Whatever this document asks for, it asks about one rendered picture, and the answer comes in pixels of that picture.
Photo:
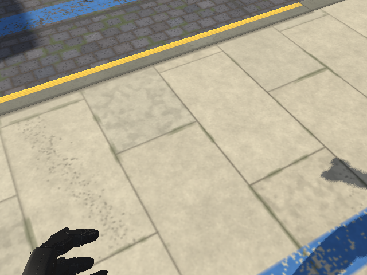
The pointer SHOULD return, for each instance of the robot left hand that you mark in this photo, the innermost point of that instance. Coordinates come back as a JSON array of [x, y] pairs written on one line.
[[43, 260]]

